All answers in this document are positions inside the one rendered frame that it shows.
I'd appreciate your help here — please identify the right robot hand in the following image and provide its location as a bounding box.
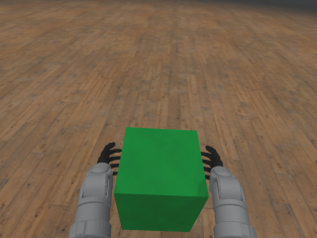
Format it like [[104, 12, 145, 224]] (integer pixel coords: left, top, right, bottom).
[[200, 145, 223, 179]]

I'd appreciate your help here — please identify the carton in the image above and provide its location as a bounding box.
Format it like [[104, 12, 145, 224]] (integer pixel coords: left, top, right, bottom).
[[114, 127, 209, 232]]

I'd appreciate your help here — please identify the right robot forearm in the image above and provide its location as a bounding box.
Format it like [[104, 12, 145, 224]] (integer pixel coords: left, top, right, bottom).
[[209, 166, 257, 238]]

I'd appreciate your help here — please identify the left robot hand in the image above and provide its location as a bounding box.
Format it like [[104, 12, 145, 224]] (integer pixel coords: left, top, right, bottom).
[[97, 142, 122, 176]]

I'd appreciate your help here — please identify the left robot forearm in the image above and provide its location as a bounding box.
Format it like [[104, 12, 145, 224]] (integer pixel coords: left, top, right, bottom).
[[67, 163, 113, 238]]

